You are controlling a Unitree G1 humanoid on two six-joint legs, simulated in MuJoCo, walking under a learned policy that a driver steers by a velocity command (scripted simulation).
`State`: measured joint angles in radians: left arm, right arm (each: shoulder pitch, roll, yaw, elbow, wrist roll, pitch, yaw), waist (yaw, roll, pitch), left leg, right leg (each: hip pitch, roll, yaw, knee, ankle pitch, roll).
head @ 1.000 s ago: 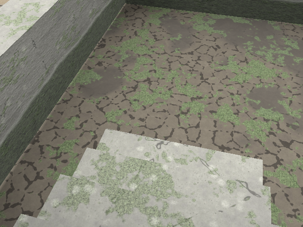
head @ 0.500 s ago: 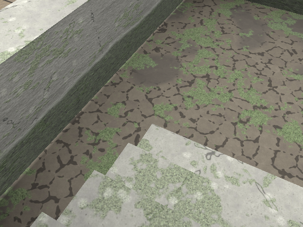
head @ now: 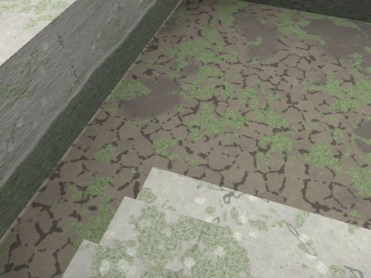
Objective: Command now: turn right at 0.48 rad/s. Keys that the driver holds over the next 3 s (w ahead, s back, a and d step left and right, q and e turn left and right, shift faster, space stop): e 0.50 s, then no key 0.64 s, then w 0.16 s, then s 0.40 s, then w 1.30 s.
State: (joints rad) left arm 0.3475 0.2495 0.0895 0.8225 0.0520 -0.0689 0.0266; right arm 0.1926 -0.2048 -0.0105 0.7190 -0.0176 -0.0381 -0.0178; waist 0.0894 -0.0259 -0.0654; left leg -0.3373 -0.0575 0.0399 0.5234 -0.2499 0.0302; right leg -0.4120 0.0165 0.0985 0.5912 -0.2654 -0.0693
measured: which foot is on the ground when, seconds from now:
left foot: down 0.00-0.66, up 0.68-0.92, down 0.94-1.00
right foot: down 0.00-0.00, up 0.02-0.64, down 0.66-1.00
